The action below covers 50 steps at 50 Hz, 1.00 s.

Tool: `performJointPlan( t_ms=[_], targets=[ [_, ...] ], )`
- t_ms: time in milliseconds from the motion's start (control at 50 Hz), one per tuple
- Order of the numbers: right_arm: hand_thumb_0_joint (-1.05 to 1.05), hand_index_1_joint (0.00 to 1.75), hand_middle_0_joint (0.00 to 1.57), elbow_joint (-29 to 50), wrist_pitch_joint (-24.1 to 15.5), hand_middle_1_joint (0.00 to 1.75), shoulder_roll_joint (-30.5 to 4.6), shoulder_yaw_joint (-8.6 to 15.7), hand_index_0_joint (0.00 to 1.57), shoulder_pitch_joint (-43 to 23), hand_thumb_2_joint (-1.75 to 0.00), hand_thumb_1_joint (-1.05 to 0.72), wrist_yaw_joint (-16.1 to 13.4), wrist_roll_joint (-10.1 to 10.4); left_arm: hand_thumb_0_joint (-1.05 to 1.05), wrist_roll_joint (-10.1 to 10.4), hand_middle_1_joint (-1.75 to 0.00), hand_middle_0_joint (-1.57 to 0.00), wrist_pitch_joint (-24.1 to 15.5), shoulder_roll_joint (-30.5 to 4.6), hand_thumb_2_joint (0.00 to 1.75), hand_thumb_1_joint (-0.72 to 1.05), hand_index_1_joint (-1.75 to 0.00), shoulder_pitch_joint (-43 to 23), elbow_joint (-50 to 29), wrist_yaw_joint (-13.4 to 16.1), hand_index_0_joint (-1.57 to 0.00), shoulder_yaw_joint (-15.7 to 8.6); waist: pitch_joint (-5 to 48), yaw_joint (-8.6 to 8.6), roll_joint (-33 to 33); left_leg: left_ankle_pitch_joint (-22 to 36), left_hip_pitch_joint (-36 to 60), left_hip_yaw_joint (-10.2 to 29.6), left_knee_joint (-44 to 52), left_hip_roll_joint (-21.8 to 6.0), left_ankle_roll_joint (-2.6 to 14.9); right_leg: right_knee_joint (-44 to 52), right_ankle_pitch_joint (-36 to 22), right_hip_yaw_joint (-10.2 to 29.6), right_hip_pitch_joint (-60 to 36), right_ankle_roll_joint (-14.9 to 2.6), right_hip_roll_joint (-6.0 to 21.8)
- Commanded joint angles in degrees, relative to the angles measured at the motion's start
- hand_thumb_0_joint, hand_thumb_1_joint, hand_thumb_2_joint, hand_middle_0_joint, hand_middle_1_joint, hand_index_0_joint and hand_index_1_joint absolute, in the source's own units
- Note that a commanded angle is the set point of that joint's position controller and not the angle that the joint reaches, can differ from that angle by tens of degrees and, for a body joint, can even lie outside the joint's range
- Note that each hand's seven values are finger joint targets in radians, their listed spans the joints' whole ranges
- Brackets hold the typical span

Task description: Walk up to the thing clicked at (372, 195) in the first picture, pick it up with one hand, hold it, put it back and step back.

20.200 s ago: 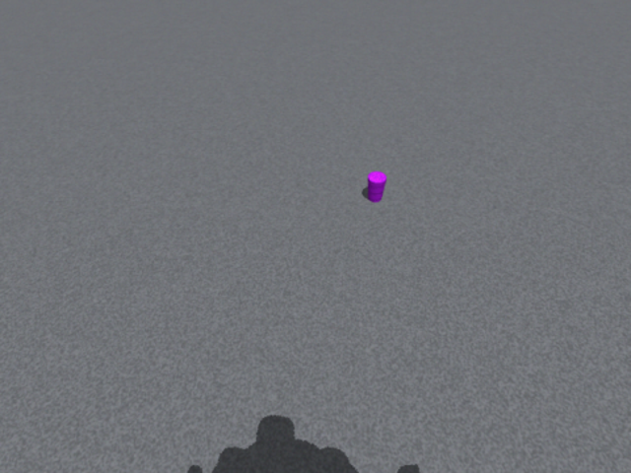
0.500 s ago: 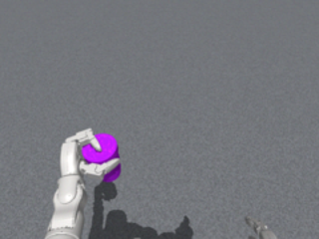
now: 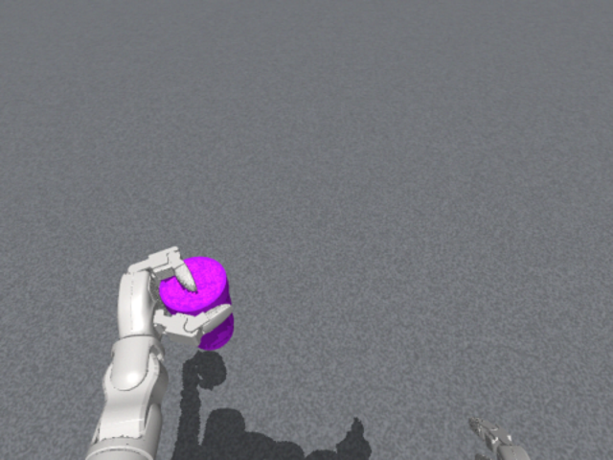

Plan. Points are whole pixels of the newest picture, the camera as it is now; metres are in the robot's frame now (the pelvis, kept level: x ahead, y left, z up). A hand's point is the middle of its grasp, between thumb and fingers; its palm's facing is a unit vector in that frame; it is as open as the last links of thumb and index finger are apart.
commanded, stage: hold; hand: left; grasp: from the side
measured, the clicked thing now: (203, 308) +0.33 +0.17 +0.00
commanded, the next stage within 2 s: crouch in 1.60 s
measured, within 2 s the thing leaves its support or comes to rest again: neither
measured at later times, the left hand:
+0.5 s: hand (192, 295) +0.32 +0.17 +0.05, palm faces +0.15 -0.99 -0.01, open 6.9 cm
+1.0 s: hand (186, 294) +0.32 +0.18 +0.05, palm faces +0.16 -0.99 +0.00, open 7.0 cm
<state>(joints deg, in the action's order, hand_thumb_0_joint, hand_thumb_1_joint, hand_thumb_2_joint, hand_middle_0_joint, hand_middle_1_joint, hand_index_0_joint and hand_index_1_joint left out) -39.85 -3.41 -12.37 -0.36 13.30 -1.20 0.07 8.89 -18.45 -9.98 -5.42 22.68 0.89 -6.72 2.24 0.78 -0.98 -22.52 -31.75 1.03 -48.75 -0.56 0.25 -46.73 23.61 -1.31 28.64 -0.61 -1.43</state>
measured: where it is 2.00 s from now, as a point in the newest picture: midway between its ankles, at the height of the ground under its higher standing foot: outside the picture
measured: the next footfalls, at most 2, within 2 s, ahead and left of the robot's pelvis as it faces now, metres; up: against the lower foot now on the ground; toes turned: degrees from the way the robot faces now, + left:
none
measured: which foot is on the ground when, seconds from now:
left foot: down 0.00-1.00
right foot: down 0.00-1.00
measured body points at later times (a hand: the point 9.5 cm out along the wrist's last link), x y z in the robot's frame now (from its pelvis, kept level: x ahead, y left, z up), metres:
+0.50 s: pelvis +0.00 +0.00 +0.00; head +0.03 +0.00 +0.45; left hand +0.31 +0.22 +0.05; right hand +0.13 -0.25 -0.11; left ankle +0.02 +0.11 -0.70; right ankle +0.00 -0.12 -0.70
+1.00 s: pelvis +0.00 +0.00 +0.00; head +0.03 +0.01 +0.45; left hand +0.31 +0.23 +0.05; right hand +0.14 -0.24 -0.10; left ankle +0.02 +0.11 -0.70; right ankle +0.00 -0.12 -0.70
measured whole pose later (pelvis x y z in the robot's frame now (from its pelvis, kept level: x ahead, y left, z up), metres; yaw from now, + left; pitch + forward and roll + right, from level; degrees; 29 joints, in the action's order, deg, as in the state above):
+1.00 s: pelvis +0.00 +0.00 +0.00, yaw +0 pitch +5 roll -1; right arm -38.8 -3.8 -12.5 -0.6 12.7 -1.4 0.3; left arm 9.2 -19.6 -10.1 -5.8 23.6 0.2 -7.3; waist 2.4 0.9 -0.8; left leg -22.2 -32.2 1.3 -48.8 -0.5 0.3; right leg -46.7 23.3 -1.6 28.9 -0.6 -1.4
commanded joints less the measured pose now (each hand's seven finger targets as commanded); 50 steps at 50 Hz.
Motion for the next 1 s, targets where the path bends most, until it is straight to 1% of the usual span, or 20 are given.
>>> performJointPlan(
  t_ms=[0, 40, 60, 120, 160, 180, 220, 340, 360, 400, 460, 540, 600, 620, 680, 800, 840, 880, 920, 980],
  targets=[
    [0.00, 0.30, 0.20, 6.91, -2.75, 0.30, -7.55, 2.63, 0.20, -1.53, -0.91, -0.93, -0.58, 0.16, 0.00, 1.03, -1.37, -1.27, -6.34, -6.99, 1.17, 0.21, -1.37, -19.50, -16.46, 0.03, -1.28, -3.22, 15.68, 0.63, -0.29, 11.24, 9.28, 0.61, 6.86, 0.42, 0.42, 7.07, -14.49, 0.38, -4.01, -0.04, 0.29],
    [0.00, 0.30, 0.20, 7.88, -3.10, 0.30, -7.39, 2.57, 0.20, -2.89, -0.91, -0.93, -0.49, 0.27, 0.00, 1.14, -1.37, -1.27, -6.66, -6.16, 1.18, 0.22, -1.37, -19.46, -16.01, 0.04, -1.28, -2.99, 14.26, 0.29, -0.31, 10.24, 8.46, 0.69, 7.23, 0.37, 0.33, 6.71, -13.44, 0.04, -3.26, -0.13, 0.34],
    [0.00, 0.30, 0.20, 6.70, -2.81, 0.30, -7.90, 2.91, 0.20, -1.76, -0.91, -0.93, -0.56, 0.14, 0.00, 0.83, -1.38, -1.27, -6.70, -7.82, 1.19, 0.23, -1.38, -20.08, -15.09, 0.12, -1.29, -4.13, 15.00, 0.62, -0.85, 9.91, 8.36, 0.71, 7.01, 0.34, 0.41, 6.67, -13.18, 0.22, -2.71, -0.21, 0.29],
    [0.00, 0.30, 0.20, 7.49, -2.76, 0.30, -7.47, 2.65, 0.20, -1.57, -0.91, -0.93, -0.73, 0.08, 0.00, 0.91, -1.38, -1.27, -7.03, -7.57, 1.20, 0.24, -1.38, -19.45, -18.14, -0.01, -1.28, -3.49, 19.08, 0.10, -1.35, 13.43, 11.04, 0.28, 6.55, 0.64, 0.45, 6.78, -16.69, 0.57, -5.54, 0.04, 0.50],
    [0.00, 0.30, 0.20, 7.09, -2.74, 0.30, -7.49, 2.56, 0.20, -1.62, -0.91, -0.93, -0.71, 0.14, 0.00, 1.19, -1.37, -1.27, -6.49, -7.51, 1.18, 0.23, -1.37, -18.77, -16.47, -0.09, -1.28, -3.95, 17.11, 0.21, -1.44, 14.10, 9.83, 0.26, 6.38, 0.62, 0.47, 6.87, -17.34, 0.56, -4.95, 0.09, 0.42],
    [0.00, 0.30, 0.20, 7.44, -2.75, 0.30, -7.41, 2.47, 0.20, -1.91, -0.91, -0.93, -0.61, 0.20, 0.00, 1.10, -1.38, -1.28, -6.50, -5.99, 1.19, 0.24, -1.38, -19.48, -15.76, -0.16, -1.29, -2.41, 14.90, 0.86, 0.20, 12.51, 8.82, 0.34, 6.64, 0.48, 0.56, 6.98, -16.21, 0.50, -3.94, 0.11, 0.35],
    [0.00, 0.30, 0.20, 6.33, -2.63, 0.30, -7.72, 2.81, 0.20, -1.33, -0.91, -0.93, -0.56, 0.01, 0.00, 0.95, -1.38, -1.27, -6.92, -8.20, 1.19, 0.23, -1.38, -20.24, -13.97, 0.12, -1.28, -4.95, 15.03, 0.68, -0.40, 11.24, 7.97, 0.47, 6.60, 0.43, 0.56, 6.66, -14.75, 0.46, -3.35, 0.02, 0.40],
    [0.00, 0.30, 0.20, 8.84, -2.93, 0.30, -7.64, 2.64, 0.20, -2.92, -0.91, -0.93, -0.59, 0.16, 0.00, 1.39, -1.38, -1.28, -8.02, -7.56, 1.19, 0.24, -1.38, -21.64, -18.25, -0.64, -1.29, -3.59, 17.71, 0.30, -0.94, 10.71, 8.79, 0.29, 6.69, 0.80, 0.50, 7.12, -14.46, 0.61, -5.04, 0.06, 0.55],
    [0.00, 0.30, 0.20, 8.12, -2.94, 0.30, -7.35, 2.43, 0.20, -2.70, -0.91, -0.93, -0.66, 0.32, 0.00, 1.37, -1.39, -1.29, -7.53, -7.10, 1.20, 0.24, -1.39, -18.61, -15.43, -0.70, -1.30, -3.56, 16.83, 0.10, -0.62, 10.48, 8.70, -0.05, 6.70, 0.97, 0.57, 7.43, -14.48, 0.86, -5.20, 0.15, 0.74],
    [0.00, 0.30, 0.20, 7.33, -2.84, 0.30, -7.47, 2.52, 0.20, -1.67, -0.91, -0.94, -0.72, 0.25, 0.00, 1.44, -1.38, -1.28, -7.66, -7.10, 1.20, 0.20, -1.39, -21.11, -17.73, -0.77, -1.29, -2.66, 18.29, 0.67, -0.77, 11.66, 9.24, -0.06, 6.33, 0.93, 0.68, 7.46, -16.05, 1.11, -5.59, 0.26, 0.78],
    [0.00, 0.30, 0.20, 7.35, -2.95, 0.30, -7.66, 2.55, 0.20, -2.24, -0.91, -0.94, -0.94, 0.37, 0.00, 1.39, -1.39, -1.28, -7.14, -7.75, 1.20, 0.19, -1.39, -20.51, -15.52, -0.36, -1.29, -4.17, 15.43, 0.77, 0.01, 10.50, 7.94, -0.05, 6.45, 0.86, 0.83, 7.77, -14.93, 1.02, -4.06, 0.29, 0.83],
    [0.00, 0.30, 0.20, 7.50, -2.78, 0.30, -7.43, 2.48, 0.20, -2.58, -0.91, -0.93, -0.96, 0.40, 0.00, 1.14, -1.38, -1.28, -7.41, -6.98, 1.20, 0.21, -1.39, -20.83, -16.81, -0.32, -1.29, -3.03, 15.83, 0.46, -0.47, 9.81, 8.76, 0.05, 7.19, 0.88, 0.65, 7.84, -13.85, 0.88, -4.36, 0.05, 0.84],
    [0.00, 0.30, 0.20, 7.45, -2.94, 0.30, -7.47, 2.55, 0.20, -2.46, -0.91, -0.93, -0.78, 0.24, 0.00, 0.89, -1.37, -1.27, -7.47, -8.03, 1.19, 0.19, -1.38, -19.94, -16.04, -0.10, -1.28, -4.23, 15.54, -0.08, -1.68, 10.00, 8.68, 0.34, 7.27, 0.77, 0.43, 7.34, -13.41, 0.47, -3.78, -0.14, 0.51],
    [0.00, 0.30, 0.20, 7.65, -2.91, 0.30, -7.55, 2.64, 0.20, -2.29, -0.91, -0.93, -0.78, 0.30, 0.00, 1.08, -1.37, -1.27, -7.53, -7.26, 1.19, 0.18, -1.38, -20.31, -16.54, -0.18, -1.28, -3.36, 16.61, 0.67, -1.15, 11.03, 9.48, 0.40, 7.11, 0.68, 0.54, 7.20, -14.57, 0.42, -4.25, -0.03, 0.50],
    [0.00, 0.30, 0.20, 8.09, -2.85, 0.30, -7.62, 2.56, 0.20, -2.95, -0.91, -0.94, -0.81, 0.35, 0.00, 1.19, -1.38, -1.27, -7.67, -8.44, 1.19, 0.18, -1.38, -21.31, -16.04, -0.23, -1.28, -4.95, 15.65, 0.35, -0.95, 11.12, 8.48, 0.48, 6.93, 0.61, 0.54, 7.04, -14.52, 0.35, -4.11, -0.07, 0.47],
    [0.00, 0.30, 0.20, 8.54, -3.07, 0.30, -7.76, 2.65, 0.20, -2.79, -0.91, -0.94, -0.73, 0.39, 0.00, 1.21, -1.40, -1.29, -7.99, -8.24, 1.21, 0.19, -1.41, -20.56, -16.38, -0.81, -1.30, -4.15, 17.24, 0.51, -1.46, 11.11, 9.28, 0.25, 6.56, 0.74, 0.60, 7.04, -14.69, 0.66, -4.21, -0.03, 0.62],
    [0.00, 0.30, 0.20, 8.78, -3.25, 0.30, -7.63, 2.59, 0.20, -2.64, -0.91, -0.93, -0.51, 0.33, 0.00, 1.35, -1.38, -1.27, -8.07, -7.27, 1.20, 0.20, -1.39, -20.77, -18.33, -0.97, -1.28, -2.76, 18.27, 0.37, -2.89, 12.84, 10.78, 0.81, 6.81, 0.43, 0.18, 6.21, -15.39, 0.04, -4.12, -0.35, 0.24],
    [0.00, 0.30, 0.20, 8.76, -3.28, 0.30, -7.85, 2.64, 0.20, -3.02, -0.91, -0.93, -0.70, 0.60, 0.00, 1.34, -1.39, -1.28, -7.42, -7.08, 1.21, 0.20, -1.39, -19.33, -15.16, -0.77, -1.29, -3.37, 15.66, 0.60, -0.96, 11.98, 9.51, 0.80, 6.92, 0.41, 0.34, 6.58, -14.87, 0.01, -3.13, -0.22, 0.24],
    [0.00, 0.30, 0.20, 8.87, -3.25, 0.30, -7.51, 2.36, 0.20, -3.14, -0.91, -0.93, -0.67, 0.57, 0.00, 1.72, -1.37, -1.27, -7.80, -7.59, 1.20, 0.20, -1.38, -22.81, -18.71, -0.64, -1.27, -3.35, 16.55, 0.60, -1.90, 10.92, 9.33, 0.76, 7.06, 0.52, 0.30, 6.88, -14.01, 0.11, -3.79, -0.28, 0.29],
    [0.00, 0.30, 0.20, 8.92, -3.20, 0.30, -7.60, 2.54, 0.20, -2.71, -0.91, -0.93, -0.71, 0.53, 0.00, 1.33, -1.38, -1.27, -7.30, -8.07, 1.21, 0.19, -1.38, -20.57, -17.70, -0.24, -1.28, -4.11, 17.39, 0.23, -1.45, 11.94, 9.47, 0.79, 6.97, 0.52, 0.36, 6.76, -14.89, 0.08, -4.52, -0.23, 0.30]
  ],
)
